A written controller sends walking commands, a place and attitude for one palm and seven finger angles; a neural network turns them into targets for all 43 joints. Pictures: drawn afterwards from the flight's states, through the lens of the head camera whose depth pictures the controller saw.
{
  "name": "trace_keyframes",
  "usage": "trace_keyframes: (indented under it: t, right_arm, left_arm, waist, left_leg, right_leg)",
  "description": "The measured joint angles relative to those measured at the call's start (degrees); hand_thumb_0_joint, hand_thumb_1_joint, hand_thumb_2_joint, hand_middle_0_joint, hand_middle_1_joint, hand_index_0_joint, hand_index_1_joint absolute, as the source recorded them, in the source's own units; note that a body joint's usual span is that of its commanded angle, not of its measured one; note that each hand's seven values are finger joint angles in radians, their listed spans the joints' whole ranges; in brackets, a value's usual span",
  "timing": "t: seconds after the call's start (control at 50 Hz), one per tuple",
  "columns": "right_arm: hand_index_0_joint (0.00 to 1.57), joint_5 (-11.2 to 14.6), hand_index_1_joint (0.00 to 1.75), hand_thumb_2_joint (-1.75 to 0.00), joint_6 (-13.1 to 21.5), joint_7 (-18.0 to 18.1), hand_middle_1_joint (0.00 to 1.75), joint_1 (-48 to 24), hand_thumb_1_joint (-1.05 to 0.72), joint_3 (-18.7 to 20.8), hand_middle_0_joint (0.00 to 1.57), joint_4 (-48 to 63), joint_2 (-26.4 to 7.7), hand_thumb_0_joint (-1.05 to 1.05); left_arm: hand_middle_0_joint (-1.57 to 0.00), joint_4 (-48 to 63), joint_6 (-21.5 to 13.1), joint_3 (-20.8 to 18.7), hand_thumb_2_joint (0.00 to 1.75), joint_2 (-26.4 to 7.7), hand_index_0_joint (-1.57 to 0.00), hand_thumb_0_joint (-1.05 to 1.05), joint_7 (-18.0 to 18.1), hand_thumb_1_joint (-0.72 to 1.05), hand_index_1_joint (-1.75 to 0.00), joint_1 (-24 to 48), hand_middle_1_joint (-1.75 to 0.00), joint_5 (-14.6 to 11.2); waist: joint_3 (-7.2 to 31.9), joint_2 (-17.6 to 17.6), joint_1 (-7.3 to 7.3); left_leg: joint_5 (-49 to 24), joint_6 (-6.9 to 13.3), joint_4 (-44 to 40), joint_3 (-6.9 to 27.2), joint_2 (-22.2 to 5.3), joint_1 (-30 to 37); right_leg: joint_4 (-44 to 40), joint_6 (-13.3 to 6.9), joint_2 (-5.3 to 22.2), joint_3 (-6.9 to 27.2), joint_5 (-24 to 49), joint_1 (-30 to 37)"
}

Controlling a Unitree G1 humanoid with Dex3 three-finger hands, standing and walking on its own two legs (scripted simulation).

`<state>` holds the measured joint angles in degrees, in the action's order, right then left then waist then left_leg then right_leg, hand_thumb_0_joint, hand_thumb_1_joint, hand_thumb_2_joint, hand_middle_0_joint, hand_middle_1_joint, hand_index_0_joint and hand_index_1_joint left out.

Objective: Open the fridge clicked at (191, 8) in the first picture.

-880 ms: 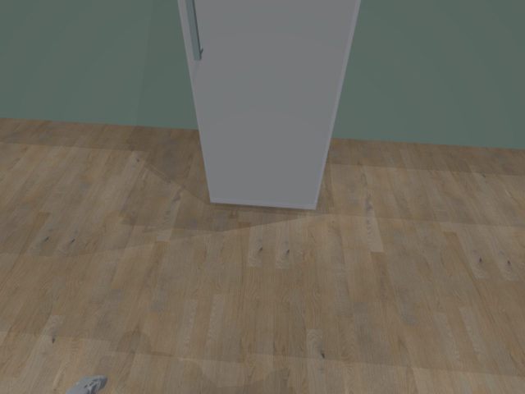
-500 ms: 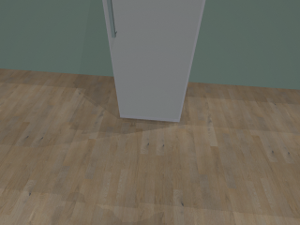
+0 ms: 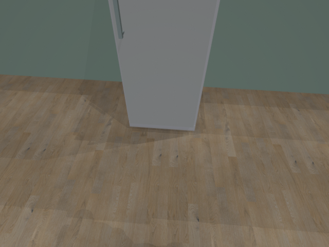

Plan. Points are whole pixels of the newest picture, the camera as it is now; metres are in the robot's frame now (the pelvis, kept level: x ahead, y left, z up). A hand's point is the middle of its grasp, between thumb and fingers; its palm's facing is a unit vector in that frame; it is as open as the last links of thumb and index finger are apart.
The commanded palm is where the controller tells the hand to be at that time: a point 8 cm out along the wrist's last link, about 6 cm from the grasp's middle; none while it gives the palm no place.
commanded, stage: look at it before walking up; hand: left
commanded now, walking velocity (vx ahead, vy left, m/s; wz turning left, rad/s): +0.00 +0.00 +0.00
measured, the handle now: out of the picture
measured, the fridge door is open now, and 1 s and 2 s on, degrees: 0 0 0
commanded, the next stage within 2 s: walk to a spot facing it in 0.56 s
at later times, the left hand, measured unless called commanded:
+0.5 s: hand out of the picture +0.08 +0.25 -0.15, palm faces -0.03 -0.94 -0.34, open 7.3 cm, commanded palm none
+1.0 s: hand out of the picture +0.02 +0.24 -0.19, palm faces +0.16 -0.97 -0.20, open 7.3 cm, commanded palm none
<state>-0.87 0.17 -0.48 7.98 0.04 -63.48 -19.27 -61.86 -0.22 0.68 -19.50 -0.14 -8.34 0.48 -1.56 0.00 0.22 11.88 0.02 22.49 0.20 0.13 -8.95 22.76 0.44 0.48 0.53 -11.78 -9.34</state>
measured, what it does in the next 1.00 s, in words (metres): lifts its left foot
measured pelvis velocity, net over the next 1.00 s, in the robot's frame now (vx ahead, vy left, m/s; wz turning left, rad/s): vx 0.05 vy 0.04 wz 0.17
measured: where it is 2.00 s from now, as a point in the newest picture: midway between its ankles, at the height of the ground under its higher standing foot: (132, 229)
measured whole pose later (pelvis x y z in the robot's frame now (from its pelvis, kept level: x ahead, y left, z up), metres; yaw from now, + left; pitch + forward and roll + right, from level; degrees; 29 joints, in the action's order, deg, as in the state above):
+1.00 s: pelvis +0.05 +0.04 -0.01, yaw +10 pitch -1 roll -2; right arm -1.1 -1.6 -2.6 15.7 1.2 -59.8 -13.7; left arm -60.0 -0.6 -1.4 -14.5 -0.2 -17.8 1.7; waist -1.5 2.1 0.2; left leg 23.0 0.1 41.4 -5.2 -3.1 -20.7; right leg 25.6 3.6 5.3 -7.7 -19.4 -4.3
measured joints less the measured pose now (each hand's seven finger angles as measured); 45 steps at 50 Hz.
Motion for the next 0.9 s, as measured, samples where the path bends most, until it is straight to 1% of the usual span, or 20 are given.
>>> trace_keyframes:
  t: [0.64, 0.72, 0.78, 0.8, 0.82, 0.86, 0.9]
  right_arm:
    - [0.2, 0.2, 0.3, -0.89, 0.4, 0.2, 0.3, -1.7, -0.91, -0.1, 0.2, 0.3, -0.2, 0.01]
    - [0.2, 0.1, 0.3, -0.89, 0.2, 0.3, 0.3, -1.5, -0.91, -0.2, 0.2, 0.3, -0.1, 0.01]
    - [0.2, -0.2, 0.3, -0.89, -0.5, 0.2, 0.3, 0.1, -0.91, -0.2, 0.2, 0.7, 0.6, 0.01]
    - [0.2, -0.4, 0.3, -0.89, -0.9, 0.1, 0.3, 1.0, -0.91, -0.2, 0.2, 0.9, 0.9, 0.01]
    - [0.2, -0.5, 0.3, -0.89, -1.3, 0.0, 0.3, 2.1, -0.91, -0.1, 0.2, 1.0, 1.4, 0.01]
    - [0.2, -0.5, 0.3, -0.89, -2.1, -0.4, 0.3, 4.1, -0.91, 0.2, 0.2, 1.3, 2.4, 0.01]
    - [0.2, -0.5, 0.3, -0.89, -2.5, -0.9, 0.3, 5.5, -0.91, 0.6, 0.2, 1.6, 3.3, 0.01]
  left_arm:
    - [-0.2, -0.4, -0.1, -0.1, 0.89, -0.2, -0.21, 0.0, 0.1, 0.91, -0.3, 0.3, -0.3, 0.1]
    - [-0.2, -0.3, 0.0, -0.2, 0.89, 0.1, -0.21, 0.0, 0.4, 0.91, -0.3, 0.2, -0.3, 0.1]
    - [-0.2, 0.2, 0.5, -0.3, 0.89, 1.1, -0.21, 0.0, 0.5, 0.91, -0.3, -0.8, -0.3, 0.3]
    - [-0.2, 0.5, 0.7, -0.5, 0.89, 1.6, -0.21, 0.0, 0.4, 0.91, -0.3, -1.3, -0.3, 0.4]
    - [-0.2, 1.0, 0.8, -0.6, 0.89, 2.1, -0.21, 0.0, 0.3, 0.91, -0.3, -2.0, -0.3, 0.5]
    - [-0.2, 2.0, 0.6, -1.0, 0.89, 3.1, -0.21, 0.0, 0.3, 0.91, -0.3, -3.6, -0.3, 0.7]
    - [-0.2, 2.5, -0.1, -1.3, 0.89, 4.1, -0.21, 0.0, 0.3, 0.91, -0.3, -5.5, -0.3, 0.9]
  waist:
    - [0.2, 0.0, -0.43]
    - [0.4, -0.1, -0.29]
    - [1.3, -0.5, -0.07]
    - [1.7, -0.7, -0.04]
    - [2.1, -0.7, -0.03]
    - [2.5, -0.4, -0.29]
    - [2.0, 0.2, -0.56]
  left_leg:
    - [-0.1, 0.0, -1.9, -0.1, 0.0, 1.8]
    - [0.0, -0.1, -1.8, 0.2, 0.0, 1.6]
    - [1.7, -0.1, 1.5, 1.1, 0.0, 0.0]
    - [3.6, 0.1, 3.7, 1.4, -0.1, -1.1]
    - [6.8, 0.2, 6.7, 1.2, -0.4, -2.5]
    - [12.1, 0.3, 15.8, 0.1, -0.7, -6.4]
    - [13.3, 0.3, 23.3, -1.3, -1.3, -9.9]
  right_leg:
    - [-1.5, 0.0, 0.0, 0.1, -0.1, 1.5]
    - [-1.5, 0.0, 0.1, -0.2, -0.1, 1.6]
    - [0.1, 0.1, 0.0, -1.1, -1.5, 1.1]
    - [0.7, 0.1, 0.0, -1.7, -2.2, 1.0]
    - [1.1, 0.0, 0.1, -2.3, -2.8, 1.0]
    - [1.2, 0.0, 0.7, -3.7, -3.7, 1.5]
    - [0.5, 0.3, 1.5, -4.9, -4.1, 2.7]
